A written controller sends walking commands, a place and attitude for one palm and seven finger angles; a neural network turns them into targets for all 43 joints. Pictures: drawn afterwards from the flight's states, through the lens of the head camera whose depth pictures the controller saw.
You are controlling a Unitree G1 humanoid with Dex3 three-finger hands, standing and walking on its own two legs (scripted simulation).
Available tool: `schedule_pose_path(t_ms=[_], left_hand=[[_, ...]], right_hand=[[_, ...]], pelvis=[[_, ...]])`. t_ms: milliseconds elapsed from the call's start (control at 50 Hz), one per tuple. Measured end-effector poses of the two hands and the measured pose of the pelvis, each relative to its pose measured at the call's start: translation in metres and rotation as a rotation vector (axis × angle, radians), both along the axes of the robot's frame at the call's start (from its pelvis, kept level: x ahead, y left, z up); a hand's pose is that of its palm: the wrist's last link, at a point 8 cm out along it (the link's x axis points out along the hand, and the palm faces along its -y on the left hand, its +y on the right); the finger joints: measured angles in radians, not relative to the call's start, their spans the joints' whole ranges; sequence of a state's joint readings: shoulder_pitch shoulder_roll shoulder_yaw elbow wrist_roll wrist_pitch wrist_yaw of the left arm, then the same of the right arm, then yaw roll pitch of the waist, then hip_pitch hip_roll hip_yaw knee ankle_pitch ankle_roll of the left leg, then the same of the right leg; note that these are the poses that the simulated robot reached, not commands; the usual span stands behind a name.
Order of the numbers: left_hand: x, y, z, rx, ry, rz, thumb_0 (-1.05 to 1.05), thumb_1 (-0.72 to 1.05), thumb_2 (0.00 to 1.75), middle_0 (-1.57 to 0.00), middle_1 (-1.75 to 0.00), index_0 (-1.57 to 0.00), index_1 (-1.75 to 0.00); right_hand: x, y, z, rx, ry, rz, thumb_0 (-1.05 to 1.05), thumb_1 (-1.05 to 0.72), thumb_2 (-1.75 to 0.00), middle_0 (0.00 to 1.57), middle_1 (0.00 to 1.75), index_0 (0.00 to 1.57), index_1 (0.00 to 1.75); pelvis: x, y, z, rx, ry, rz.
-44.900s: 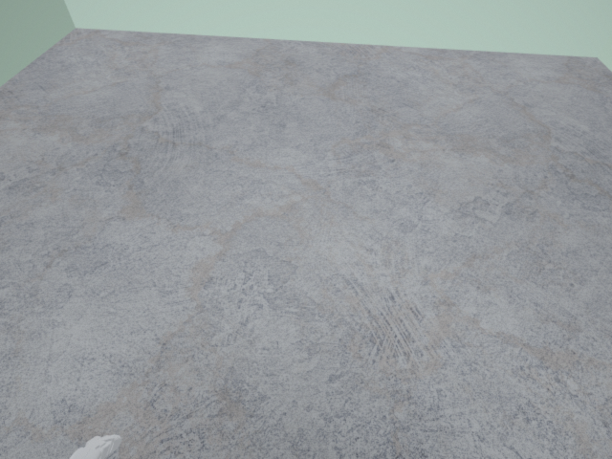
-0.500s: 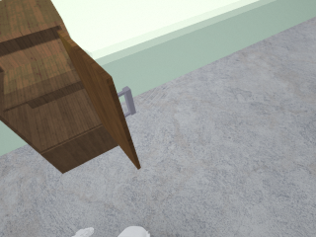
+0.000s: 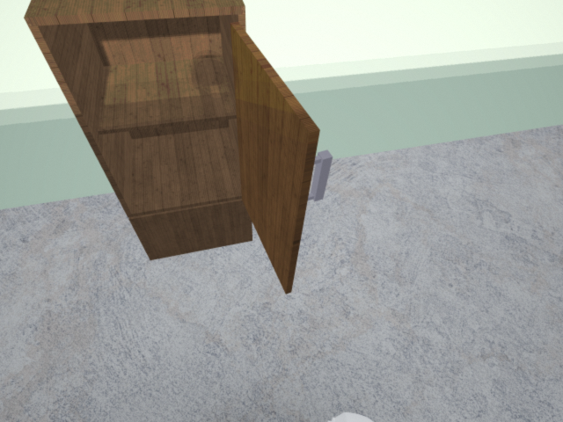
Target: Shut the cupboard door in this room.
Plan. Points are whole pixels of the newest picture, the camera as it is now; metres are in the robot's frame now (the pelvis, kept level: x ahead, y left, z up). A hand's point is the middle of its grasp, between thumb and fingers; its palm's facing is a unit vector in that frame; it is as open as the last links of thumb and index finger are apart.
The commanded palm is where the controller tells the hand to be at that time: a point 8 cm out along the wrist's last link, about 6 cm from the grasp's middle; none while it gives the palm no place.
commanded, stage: turn or walk to find it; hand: left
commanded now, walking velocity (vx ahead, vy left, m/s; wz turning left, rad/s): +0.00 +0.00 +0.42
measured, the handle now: (311, 179) +0.56 -0.01 -0.03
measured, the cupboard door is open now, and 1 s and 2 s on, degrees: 99 99 99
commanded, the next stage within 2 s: stand and wait in 0.22 s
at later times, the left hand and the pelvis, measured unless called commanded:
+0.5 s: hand out of the picture +0.02 +0.13 -0.15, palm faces +0.20 -0.94 -0.28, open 7.3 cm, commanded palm none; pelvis +0.01 -0.06 +0.00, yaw +10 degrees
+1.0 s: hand out of the picture -0.06 +0.12 -0.18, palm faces +0.27 -0.95 -0.17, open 7.4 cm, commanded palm none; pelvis +0.00 -0.04 +0.00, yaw +13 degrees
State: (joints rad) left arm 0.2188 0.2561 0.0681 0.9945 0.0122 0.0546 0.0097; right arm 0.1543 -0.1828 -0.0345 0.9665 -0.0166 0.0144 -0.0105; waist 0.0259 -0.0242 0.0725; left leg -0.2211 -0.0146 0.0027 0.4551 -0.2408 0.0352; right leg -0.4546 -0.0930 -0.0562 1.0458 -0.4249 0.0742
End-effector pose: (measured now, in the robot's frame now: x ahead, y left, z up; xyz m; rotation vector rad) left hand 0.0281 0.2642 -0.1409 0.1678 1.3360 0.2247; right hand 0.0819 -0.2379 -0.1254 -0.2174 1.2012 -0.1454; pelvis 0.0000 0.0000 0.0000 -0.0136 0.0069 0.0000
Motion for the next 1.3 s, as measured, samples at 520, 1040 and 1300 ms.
schedule_pose_path(t_ms=[520,1040,1300], left_hand=[[-0.027,-0.091,0.023,0.035,-0.054,0.134,0.00,0.91,0.90,-0.21,-0.30,-0.21,-0.30],[-0.099,-0.100,-0.009,-0.095,0.077,0.233,0.00,0.91,0.90,-0.20,-0.30,-0.20,-0.30],[-0.081,-0.074,-0.007,-0.029,0.001,0.258,0.00,0.91,0.90,-0.20,-0.30,-0.20,-0.30]], right_hand=[[0.006,-0.060,-0.029,0.063,0.142,0.104,0.00,-0.91,-0.90,0.20,0.30,0.20,0.30],[0.022,-0.009,-0.016,0.032,0.050,0.195,-0.01,-0.94,-0.90,0.20,0.30,0.20,0.30],[-0.031,-0.020,-0.023,0.019,0.209,0.207,0.00,-0.92,-0.90,0.20,0.30,0.20,0.30]], pelvis=[[0.008,-0.065,0.003,0.068,0.005,0.169],[-0.005,-0.039,-0.002,0.022,-0.035,0.232],[-0.011,-0.044,-0.004,0.017,-0.021,0.277]])
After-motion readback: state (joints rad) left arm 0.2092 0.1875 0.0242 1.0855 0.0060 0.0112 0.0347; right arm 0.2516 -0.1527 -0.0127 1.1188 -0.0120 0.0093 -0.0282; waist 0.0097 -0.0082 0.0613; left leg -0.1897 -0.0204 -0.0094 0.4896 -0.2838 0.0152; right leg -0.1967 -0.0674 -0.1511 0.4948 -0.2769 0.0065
